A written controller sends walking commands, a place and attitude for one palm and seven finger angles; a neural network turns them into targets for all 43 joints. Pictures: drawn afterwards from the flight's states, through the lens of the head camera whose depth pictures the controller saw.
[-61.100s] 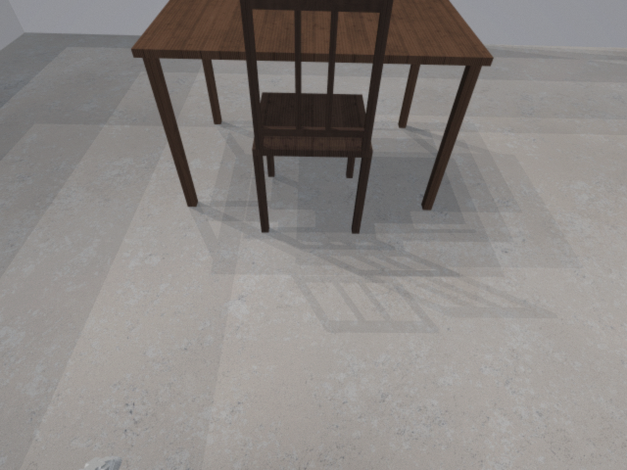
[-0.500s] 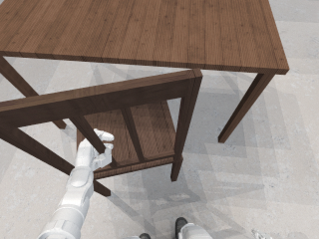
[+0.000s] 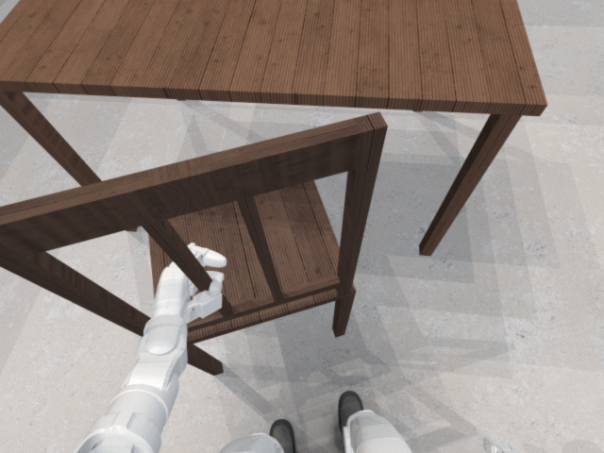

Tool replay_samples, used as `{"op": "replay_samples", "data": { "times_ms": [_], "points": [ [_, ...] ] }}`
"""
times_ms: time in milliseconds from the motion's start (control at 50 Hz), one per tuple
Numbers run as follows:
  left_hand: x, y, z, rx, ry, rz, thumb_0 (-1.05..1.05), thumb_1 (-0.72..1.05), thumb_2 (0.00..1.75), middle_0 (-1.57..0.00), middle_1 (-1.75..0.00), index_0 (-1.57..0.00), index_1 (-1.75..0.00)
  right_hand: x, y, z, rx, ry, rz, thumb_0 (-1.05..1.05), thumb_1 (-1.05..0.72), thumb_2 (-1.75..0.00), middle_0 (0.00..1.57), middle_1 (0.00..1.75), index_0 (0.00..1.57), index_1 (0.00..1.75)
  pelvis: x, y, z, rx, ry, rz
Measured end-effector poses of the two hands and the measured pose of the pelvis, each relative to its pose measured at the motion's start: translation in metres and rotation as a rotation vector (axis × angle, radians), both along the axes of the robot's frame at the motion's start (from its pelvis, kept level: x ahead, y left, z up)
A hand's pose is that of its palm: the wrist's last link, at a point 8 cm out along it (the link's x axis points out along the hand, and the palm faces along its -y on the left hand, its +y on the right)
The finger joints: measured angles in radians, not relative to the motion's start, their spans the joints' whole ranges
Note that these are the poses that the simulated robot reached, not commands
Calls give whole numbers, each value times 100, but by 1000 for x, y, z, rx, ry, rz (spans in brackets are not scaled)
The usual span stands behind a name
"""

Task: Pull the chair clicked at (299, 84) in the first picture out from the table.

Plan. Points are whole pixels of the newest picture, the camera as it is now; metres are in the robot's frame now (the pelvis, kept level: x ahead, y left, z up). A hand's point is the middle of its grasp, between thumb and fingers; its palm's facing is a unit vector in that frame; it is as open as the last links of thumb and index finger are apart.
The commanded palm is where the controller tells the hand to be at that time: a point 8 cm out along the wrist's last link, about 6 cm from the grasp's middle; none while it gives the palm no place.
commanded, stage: step backward, pulling the chair out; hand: left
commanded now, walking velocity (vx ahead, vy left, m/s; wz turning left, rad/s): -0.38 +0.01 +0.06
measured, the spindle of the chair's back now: (200, 277) +0.36 +0.15 -0.06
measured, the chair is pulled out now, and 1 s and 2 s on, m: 0.25 0.25 0.25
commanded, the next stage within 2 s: stop walking, hand still on the chair in 1.62 s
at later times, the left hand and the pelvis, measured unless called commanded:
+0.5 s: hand (214, 296) +0.33 +0.13 -0.07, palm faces -0.02 -0.97 -0.23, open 5.2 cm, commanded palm +0.31 +0.18 -0.06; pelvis +0.00 +0.00 +0.00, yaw +1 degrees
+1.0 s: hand (214, 295) +0.33 +0.13 -0.07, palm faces -0.01 -0.97 -0.24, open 5.2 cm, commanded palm +0.31 +0.18 -0.06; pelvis +0.00 -0.01 +0.00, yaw +1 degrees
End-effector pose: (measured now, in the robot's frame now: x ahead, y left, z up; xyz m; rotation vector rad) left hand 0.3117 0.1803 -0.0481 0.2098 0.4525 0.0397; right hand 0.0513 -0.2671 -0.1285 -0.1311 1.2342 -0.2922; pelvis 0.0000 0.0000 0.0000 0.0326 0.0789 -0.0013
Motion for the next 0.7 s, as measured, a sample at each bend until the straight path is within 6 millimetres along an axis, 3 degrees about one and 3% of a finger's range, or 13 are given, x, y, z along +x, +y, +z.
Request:
{"op": "replay_samples", "data": {
  "times_ms": [320,540,700],
  "points": [
    [-1,-1,0,17,-2,24,2,69,79,-35,-112,-50,-145,19,6,-8,37,-37,21,1,-90,-90,20,30,20,30,4,-9,-1,-11,-12,6],
    [0,1,0,17,-6,-23,1,70,76,-33,-114,-50,-145,20,4,2,-14,-34,32,1,-90,-90,20,30,20,30,3,0,0,-1,-13,10],
    [0,1,0,18,-3,-7,2,69,78,-33,-115,-50,-145,26,11,-2,11,-39,32,1,-90,-90,20,30,20,30,8,-6,0,2,-24,2]
  ]
}}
